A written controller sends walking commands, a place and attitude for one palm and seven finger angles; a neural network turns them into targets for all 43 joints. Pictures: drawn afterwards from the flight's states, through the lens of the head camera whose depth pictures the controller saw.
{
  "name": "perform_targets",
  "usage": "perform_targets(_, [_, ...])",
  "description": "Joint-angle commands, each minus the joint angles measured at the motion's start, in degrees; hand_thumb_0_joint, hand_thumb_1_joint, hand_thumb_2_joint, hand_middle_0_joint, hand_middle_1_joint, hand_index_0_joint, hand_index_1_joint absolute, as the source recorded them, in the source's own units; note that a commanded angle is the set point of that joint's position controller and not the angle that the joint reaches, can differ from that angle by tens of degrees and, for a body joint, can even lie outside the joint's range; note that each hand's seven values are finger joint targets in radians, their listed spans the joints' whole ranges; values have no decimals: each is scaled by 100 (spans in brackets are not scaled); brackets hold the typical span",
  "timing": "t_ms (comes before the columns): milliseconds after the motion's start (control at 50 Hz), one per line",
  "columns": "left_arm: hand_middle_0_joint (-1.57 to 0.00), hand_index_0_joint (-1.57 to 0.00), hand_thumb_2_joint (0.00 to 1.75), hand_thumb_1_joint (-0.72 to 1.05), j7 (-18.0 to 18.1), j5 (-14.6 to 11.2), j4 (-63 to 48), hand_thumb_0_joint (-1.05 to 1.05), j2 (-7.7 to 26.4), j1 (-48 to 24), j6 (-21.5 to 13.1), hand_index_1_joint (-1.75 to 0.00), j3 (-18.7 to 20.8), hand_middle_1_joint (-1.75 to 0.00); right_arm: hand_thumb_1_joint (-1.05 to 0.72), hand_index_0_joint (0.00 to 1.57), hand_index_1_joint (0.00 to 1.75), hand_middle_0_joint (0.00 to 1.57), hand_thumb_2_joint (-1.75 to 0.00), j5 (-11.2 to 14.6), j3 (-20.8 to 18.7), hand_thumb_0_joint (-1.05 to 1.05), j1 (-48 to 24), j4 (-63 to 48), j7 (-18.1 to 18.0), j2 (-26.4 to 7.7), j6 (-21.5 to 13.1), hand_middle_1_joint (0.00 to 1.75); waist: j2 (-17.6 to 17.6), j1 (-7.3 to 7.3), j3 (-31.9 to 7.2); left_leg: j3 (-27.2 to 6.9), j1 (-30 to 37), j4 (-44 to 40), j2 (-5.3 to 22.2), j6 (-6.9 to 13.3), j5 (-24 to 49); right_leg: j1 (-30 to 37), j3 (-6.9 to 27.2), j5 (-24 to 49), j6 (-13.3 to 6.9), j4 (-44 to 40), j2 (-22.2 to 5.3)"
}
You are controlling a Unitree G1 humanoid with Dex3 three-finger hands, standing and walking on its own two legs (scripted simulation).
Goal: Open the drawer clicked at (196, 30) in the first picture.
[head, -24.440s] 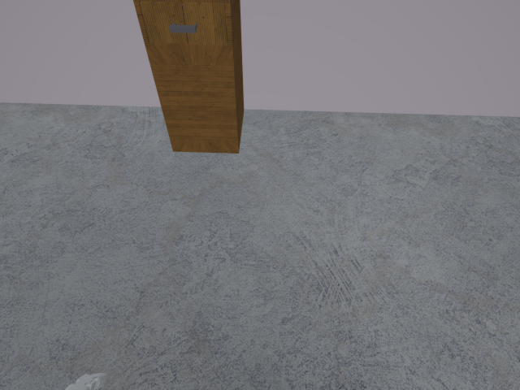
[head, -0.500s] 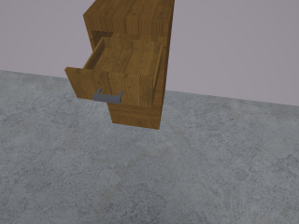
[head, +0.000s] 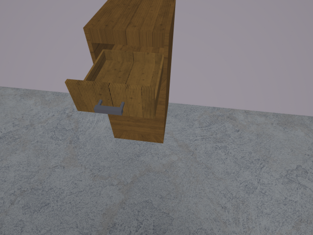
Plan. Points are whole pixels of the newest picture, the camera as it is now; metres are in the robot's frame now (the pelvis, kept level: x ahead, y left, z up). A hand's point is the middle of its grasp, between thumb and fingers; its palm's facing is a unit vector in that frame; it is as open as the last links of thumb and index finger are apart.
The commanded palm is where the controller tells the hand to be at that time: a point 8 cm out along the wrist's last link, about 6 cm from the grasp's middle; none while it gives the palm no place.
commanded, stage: let the arm hang, fingers relaxed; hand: left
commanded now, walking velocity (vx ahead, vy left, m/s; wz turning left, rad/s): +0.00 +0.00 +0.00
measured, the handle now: (110, 106) +0.57 +0.21 -0.06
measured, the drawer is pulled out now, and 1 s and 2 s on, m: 0.30 0.30 0.30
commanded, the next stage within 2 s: look to check the result in 0.06 s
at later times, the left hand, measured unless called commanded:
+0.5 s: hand out of the picture +0.00 +0.17 -0.17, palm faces +0.02 -0.98 -0.20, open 7.4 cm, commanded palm none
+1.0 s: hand out of the picture +0.01 +0.16 -0.17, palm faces +0.02 -0.98 -0.20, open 7.4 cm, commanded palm none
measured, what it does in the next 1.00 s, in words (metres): stands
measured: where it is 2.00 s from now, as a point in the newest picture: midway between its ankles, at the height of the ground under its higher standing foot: outside the picture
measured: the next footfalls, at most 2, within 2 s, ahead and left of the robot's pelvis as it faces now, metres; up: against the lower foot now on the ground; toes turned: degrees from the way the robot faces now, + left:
none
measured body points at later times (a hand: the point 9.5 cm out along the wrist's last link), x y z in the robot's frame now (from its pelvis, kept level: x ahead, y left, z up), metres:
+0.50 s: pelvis +0.01 +0.00 +0.00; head +0.02 -0.01 +0.45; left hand +0.00 +0.22 -0.16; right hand -0.01 -0.21 -0.16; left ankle +0.01 +0.11 -0.74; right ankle +0.01 -0.11 -0.74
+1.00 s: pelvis +0.01 -0.01 +0.00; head +0.03 -0.02 +0.45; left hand +0.01 +0.22 -0.16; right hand +0.00 -0.23 -0.16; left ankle +0.01 +0.11 -0.74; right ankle +0.01 -0.11 -0.74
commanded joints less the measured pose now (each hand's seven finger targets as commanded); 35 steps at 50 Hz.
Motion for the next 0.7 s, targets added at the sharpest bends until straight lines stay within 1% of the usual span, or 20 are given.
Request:
perform_targets(0, [-20,-20,90,90,37,-19,-121,0,636,458,-51,-30,145,-30,-90,20,30,20,-90,27,-82,0,505,-101,-61,-499,-42,30,7,14,267,-503,-36,-488,479,150,176,-339,500,115,-178,-539,-523])
perform_targets(20, [-20,-20,90,90,36,-19,-123,0,631,460,-55,-30,150,-30,-90,20,30,20,-90,27,-83,0,490,-109,-65,-524,-50,30,61,15,249,-485,-7,-492,487,146,217,-335,496,158,-175,-531,-525])
perform_targets(80, [-20,-20,90,90,39,-18,-114,0,645,446,-59,-30,147,-30,-90,20,30,20,-90,30,-90,0,481,-111,-70,-532,-53,30,47,16,215,-484,37,-473,498,146,342,-279,494,281,-171,-530,-533])
perform_targets(100, [-20,-20,90,90,38,-22,-103,0,652,456,-61,-30,152,-30,-90,20,30,20,-90,34,-87,0,455,-103,-69,-526,-54,30,-16,20,193,-480,58,-471,497,143,369,-257,484,322,-175,-529,-540])
perform_targets(120, [-20,-20,90,90,37,-21,-99,0,646,450,-61,-30,153,-30,-90,20,30,20,-90,33,-87,0,446,-105,-72,-544,-50,30,16,16,223,-476,54,-478,491,135,318,-285,505,269,-174,-545,-537])
perform_targets(140, [-20,-20,90,90,41,-16,-96,0,654,485,-69,-30,146,-30,-90,20,30,20,-90,42,-103,0,419,-122,-71,-562,-47,30,-66,24,231,-477,117,-465,509,140,367,-342,501,292,-174,-545,-521])
perform_targets(220, [-20,-20,90,90,35,-24,-92,0,681,429,-54,-30,146,-30,-90,20,30,20,-90,34,-90,0,417,-95,-61,-564,-30,30,-9,13,311,-474,34,-507,479,126,178,-330,504,90,-172,-614,-545])
perform_targets(300, [-20,-20,90,90,37,-28,-102,0,701,415,-72,-30,149,-30,-90,20,30,20,-90,37,-96,0,411,-94,-65,-593,-45,30,-56,6,148,-474,141,-477,501,127,400,-219,505,346,-174,-578,-552])
perform_targets(320, [-20,-20,90,90,38,-27,-86,0,710,397,-73,-30,150,-30,-90,20,30,20,-90,34,-98,0,388,-86,-67,-603,-46,30,4,10,154,-462,153,-474,496,120,434,-213,503,393,-177,-574,-561])
perform_targets(380, [-20,-20,90,90,41,-29,-95,0,733,391,-78,-30,151,-30,-90,20,30,20,-90,37,-104,0,361,-91,-66,-620,-40,30,-48,7,169,-461,169,-483,511,118,421,-208,504,407,-169,-597,-557])
perform_targets(420, [-20,-20,90,90,39,-27,-97,0,746,379,-79,-30,152,-30,-90,20,30,20,-90,37,-104,0,330,-86,-65,-636,-41,30,3,9,202,-448,166,-485,503,108,440,-218,517,439,-172,-606,-565])
perform_targets(440, [-20,-20,90,90,46,-22,-105,0,755,400,-94,-30,154,-30,-90,20,30,20,-90,39,-124,0,309,-108,-68,-664,-44,30,-121,13,175,-474,237,-473,516,119,506,-258,531,491,-180,-589,-537])
perform_targets(480, [-20,-20,90,90,43,-26,-100,0,756,353,-86,-30,154,-30,-90,20,30,20,-90,34,-116,0,315,-88,-66,-646,-43,30,17,4,202,-449,194,-494,516,109,466,-220,533,473,-175,-603,-552])
perform_targets(520, [-20,-20,90,90,38,-26,-105,0,759,316,-79,-30,165,-30,-90,20,30,20,-90,33,-110,0,312,-89,-65,-651,-45,30,-11,12,253,-458,138,-531,515,103,423,-209,517,425,-173,-604,-553])
perform_targets(540, [-20,-20,90,90,40,-22,-113,0,767,359,-91,-30,165,-30,-90,20,30,20,-90,40,-122,0,285,-112,-67,-685,-47,30,-77,18,172,-466,222,-505,529,109,456,-222,521,410,-173,-612,-539])
perform_targets(560, [-20,-20,90,90,39,-26,-105,0,763,306,-84,-30,164,-30,-90,20,30,20,-90,28,-113,0,291,-101,-68,-682,-48,30,13,9,191,-460,195,-515,526,110,463,-183,497,419,-170,-617,-560])
perform_targets(620, [-20,-20,90,90,34,-28,-112,0,805,260,-88,-30,176,-30,-90,20,30,20,-90,32,-113,0,278,-97,-63,-687,-50,30,-35,8,170,-458,182,-522,514,94,492,-139,503,484,-171,-621,-573])
perform_targets(640, [-20,-20,90,90,37,-26,-118,0,791,306,-93,-30,172,-30,-90,20,30,20,-90,39,-124,0,240,-106,-64,-694,-42,30,-132,26,212,-457,222,-514,525,99,466,-225,517,435,-171,-640,-554])
perform_targets(660, [-20,-20,90,90,38,-28,-119,0,772,284,-93,-30,160,-30,-90,20,30,20,-90,29,-120,0,265,-106,-64,-692,-40,30,-128,5,214,-464,209,-513,521,106,453,-205,518,419,-172,-656,-559])
perform_targets(680, [-20,-20,90,90,35,-28,-124,0,796,252,-88,-30,169,-30,-90,20,30,20,-90,29,-115,0,269,-90,-63,-698,-42,30,-21,2,186,-453,190,-511,513,95,482,-152,524,462,-172,-653,-567])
